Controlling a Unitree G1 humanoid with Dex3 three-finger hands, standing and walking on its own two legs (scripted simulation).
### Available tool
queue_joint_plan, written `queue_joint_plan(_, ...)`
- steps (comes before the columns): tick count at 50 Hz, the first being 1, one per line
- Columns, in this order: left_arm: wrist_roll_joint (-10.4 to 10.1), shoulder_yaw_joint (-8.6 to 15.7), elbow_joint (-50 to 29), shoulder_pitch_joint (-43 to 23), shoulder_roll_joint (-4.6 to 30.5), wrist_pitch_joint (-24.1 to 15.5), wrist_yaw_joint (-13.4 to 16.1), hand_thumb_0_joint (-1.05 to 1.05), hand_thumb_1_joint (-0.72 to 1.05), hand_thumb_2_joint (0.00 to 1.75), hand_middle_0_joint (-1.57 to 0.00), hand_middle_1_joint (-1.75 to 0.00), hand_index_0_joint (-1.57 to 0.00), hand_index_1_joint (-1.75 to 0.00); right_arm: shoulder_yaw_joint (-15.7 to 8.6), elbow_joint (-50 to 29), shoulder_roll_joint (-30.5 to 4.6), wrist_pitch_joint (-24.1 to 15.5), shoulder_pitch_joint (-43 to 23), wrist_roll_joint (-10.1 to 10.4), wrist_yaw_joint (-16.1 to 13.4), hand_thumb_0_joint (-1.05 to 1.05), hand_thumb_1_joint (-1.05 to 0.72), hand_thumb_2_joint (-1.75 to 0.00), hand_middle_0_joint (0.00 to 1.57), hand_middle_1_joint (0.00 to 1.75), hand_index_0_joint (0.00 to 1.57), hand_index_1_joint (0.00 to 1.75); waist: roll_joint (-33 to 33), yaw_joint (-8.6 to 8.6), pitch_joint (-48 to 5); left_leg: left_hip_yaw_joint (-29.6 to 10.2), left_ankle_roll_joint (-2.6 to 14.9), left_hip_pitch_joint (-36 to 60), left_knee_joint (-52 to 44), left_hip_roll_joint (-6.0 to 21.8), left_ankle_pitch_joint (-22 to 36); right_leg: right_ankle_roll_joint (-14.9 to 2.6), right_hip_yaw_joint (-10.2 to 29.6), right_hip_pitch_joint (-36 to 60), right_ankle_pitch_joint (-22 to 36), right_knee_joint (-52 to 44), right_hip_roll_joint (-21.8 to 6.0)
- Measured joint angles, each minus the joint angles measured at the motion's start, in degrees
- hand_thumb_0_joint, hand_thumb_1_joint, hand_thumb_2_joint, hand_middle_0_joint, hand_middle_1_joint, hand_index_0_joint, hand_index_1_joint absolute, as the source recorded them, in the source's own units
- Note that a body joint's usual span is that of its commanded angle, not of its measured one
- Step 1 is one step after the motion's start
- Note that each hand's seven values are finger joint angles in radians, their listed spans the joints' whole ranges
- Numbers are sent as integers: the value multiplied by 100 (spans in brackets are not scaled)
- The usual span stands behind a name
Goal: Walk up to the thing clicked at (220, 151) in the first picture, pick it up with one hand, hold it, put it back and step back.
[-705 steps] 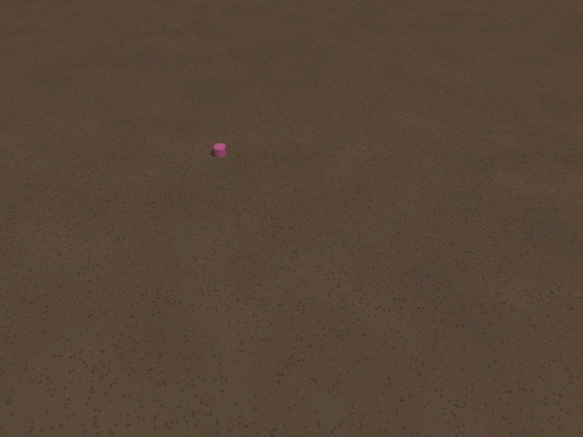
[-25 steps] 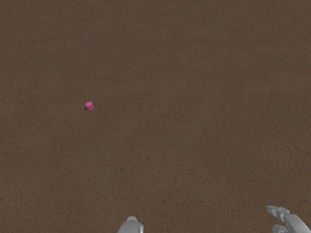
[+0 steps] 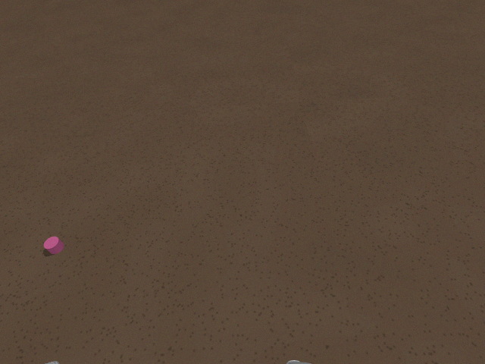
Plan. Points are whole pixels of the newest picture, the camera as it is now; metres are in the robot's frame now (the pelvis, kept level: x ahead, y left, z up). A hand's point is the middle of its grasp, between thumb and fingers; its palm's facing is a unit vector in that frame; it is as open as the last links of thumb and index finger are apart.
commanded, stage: walk up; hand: left
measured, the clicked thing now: (54, 245) +0.90 +0.84 -0.72
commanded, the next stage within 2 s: none
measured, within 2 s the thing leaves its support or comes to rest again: neither
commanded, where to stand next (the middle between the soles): +0.47 +0.90 m, yaw -40 degrees
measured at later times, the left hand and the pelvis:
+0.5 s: hand out of the picture +0.25 +0.59 -0.15, palm faces -0.20 -0.76 -0.61, open 7.4 cm; pelvis +0.15 +0.25 -0.02, yaw -12 degrees
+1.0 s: hand out of the picture +0.45 +0.70 -0.10, palm faces -0.30 -0.73 -0.62, open 7.4 cm; pelvis +0.26 +0.44 -0.01, yaw -22 degrees
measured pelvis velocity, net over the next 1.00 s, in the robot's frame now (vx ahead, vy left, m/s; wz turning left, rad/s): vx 0.26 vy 0.44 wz -0.38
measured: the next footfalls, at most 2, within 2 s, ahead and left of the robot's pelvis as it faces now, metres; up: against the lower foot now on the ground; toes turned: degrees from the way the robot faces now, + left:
left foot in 0.38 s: +0.24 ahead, +0.37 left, +0.00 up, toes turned -6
right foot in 0.74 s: +0.31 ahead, +0.23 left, +0.00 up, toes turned -24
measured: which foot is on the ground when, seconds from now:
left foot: down 0.00-0.02, up 0.04-0.36, down 0.38-0.76, up 0.78-1.00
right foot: down 0.00-0.40, up 0.42-0.72, down 0.74-1.00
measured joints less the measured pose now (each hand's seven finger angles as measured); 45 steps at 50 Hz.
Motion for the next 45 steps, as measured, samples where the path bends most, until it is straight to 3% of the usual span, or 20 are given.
queue_joint_plan(1,14,32,-59,-23,-77,-47,47,0,90,90,-21,-30,-20,-30,11,19,19,46,-79,-12,-25,1,-90,-89,20,30,20,30,153,105,46,-172,-245,-279,777,119,-83,-60,11,56,-248,53,108)
queue_joint_plan(3,43,22,-189,-11,-159,-56,153,0,90,90,-21,-30,-21,-30,101,1,120,151,-272,-55,-65,1,-90,-89,20,30,20,30,367,251,144,-913,-730,-1013,2461,171,-342,-29,-1,54,-469,388,203)
queue_joint_plan(5,36,-30,-190,32,-198,-25,268,0,90,90,-21,-30,-21,-30,204,-67,217,218,-418,-46,-49,1,-91,-89,20,30,20,30,423,361,150,-1514,-968,-1737,3700,213,-365,-33,29,175,-605,481,146)
queue_joint_plan(7,65,-49,-114,171,-260,-41,346,0,90,90,-21,-30,-21,-30,289,-131,222,248,-632,-9,15,1,-91,-89,20,30,20,30,448,469,144,-1905,-906,-2256,4031,471,-42,75,177,376,-614,340,75)
queue_joint_plan(10,170,-56,23,458,-323,-93,320,0,90,90,-21,-30,-21,-30,312,-327,82,221,-896,19,146,1,-90,-89,21,30,20,30,486,563,126,-2372,-743,-2701,3561,901,527,326,473,600,-611,146,-98)
queue_joint_plan(15,331,4,153,839,-245,-171,223,1,89,90,-22,-30,-21,-30,155,-441,-291,250,-1159,-3,256,0,-90,-89,21,30,20,30,520,724,51,-2478,-659,-2759,2351,1361,1050,594,1000,597,-819,189,-434)
queue_joint_plan(19,396,103,177,1026,39,-152,232,1,89,90,-22,-30,-21,-30,11,-380,-537,271,-1221,-15,249,0,-91,-89,21,30,20,30,470,816,-9,-2172,-603,-2275,1500,1287,719,647,1400,372,-1123,472,-678)
queue_joint_plan(20,403,153,231,999,194,-110,254,1,89,90,-22,-30,-21,-30,-29,-344,-476,228,-1235,-28,213,0,-91,-89,20,30,20,30,261,793,36,-2024,-778,-2193,1525,1127,324,544,1578,260,-1270,699,-846)
queue_joint_plan(21,399,222,320,926,356,-46,302,1,89,90,-22,-30,-21,-30,-30,-322,-357,166,-1237,-57,171,0,-91,-89,20,30,20,30,-14,772,141,-1827,-814,-2159,1688,960,183,404,1833,105,-1411,1132,-945)
queue_joint_plan(22,369,286,415,847,463,32,368,1,89,90,-22,-30,-21,-30,11,-307,-245,93,-1198,-74,133,0,-91,-89,20,30,20,30,-175,771,211,-1679,-811,-2134,1817,913,106,316,2014,-117,-1665,1763,-793)
queue_joint_plan(23,329,316,500,769,507,92,449,1,89,90,-21,-30,-21,-30,73,-271,-150,43,-1140,-56,100,0,-91,-89,20,30,20,30,-237,757,251,-1584,-778,-2084,1848,931,68,213,2009,-353,-1874,2444,-537)
queue_joint_plan(25,249,275,609,626,487,120,532,1,90,90,-21,-30,-21,-30,160,-152,32,41,-994,-17,29,0,-91,-89,20,30,20,30,-293,663,268,-1430,-643,-1864,1568,916,125,115,1624,-744,-1808,3414,-178)
queue_joint_plan(27,121,212,620,524,395,67,490,1,90,90,-21,-30,-20,-30,218,-80,175,60,-824,-27,-47,0,-91,-89,20,30,20,30,-350,543,260,-1237,-491,-1555,1035,809,303,119,1228,-977,-1485,3596,6)
queue_joint_plan(32,-2,3,399,383,77,-42,361,1,90,90,-21,-30,-20,-30,225,-85,165,77,-529,-80,-145,0,-90,-89,21,30,20,30,-235,239,365,-792,-109,-908,127,454,520,251,535,-903,-1152,2318,170)
queue_joint_plan(36,22,-64,169,337,-104,-74,351,1,90,90,-21,-30,-21,-30,164,-227,73,188,-450,-128,-165,0,-90,-89,21,30,20,30,-66,120,420,-420,112,-757,255,216,232,178,126,-409,-434,884,225)
queue_joint_plan(37,45,-53,89,371,-115,-116,363,0,90,90,-21,-30,-21,-30,149,-262,57,232,-444,-114,-164,0,-90,-89,21,30,20,30,-27,133,414,-328,96,-832,557,196,87,76,76,-167,-202,449,241)
queue_joint_plan(38,77,-24,29,363,-160,-154,394,0,90,90,-21,-30,-21,-30,125,-266,31,271,-488,-89,-171,0,-90,-89,21,30,20,30,118,196,463,-386,-28,-1006,1067,269,-27,-59,103,-40,-497,327,340)
queue_joint_plan(41,141,-10,-176,286,-188,-106,491,0,90,90,-21,-30,-21,-30,140,-278,107,391,-617,-41,-217,1,-90,-89,20,30,20,30,410,349,617,-1266,-667,-1792,3097,209,-408,-39,128,-13,-661,659,384)
queue_joint_plan(43,134,18,-245,228,-209,-70,541,0,90,90,-21,-30,-21,-30,201,-257,143,430,-638,-36,-202,1,-90,-89,20,30,20,30,441,471,568,-1652,-759,-2259,4036,262,-298,18,215,57,-681,700,238)
queue_joint_plan(45,166,43,-310,272,-261,-86,540,0,90,90,-21,-30,-21,-30,231,-243,91,452,-738,-26,-126,1,-90,-89,21,30,20,30,471,577,503,-1977,-679,-2541,4320,443,26,160,390,123,-643,642,88)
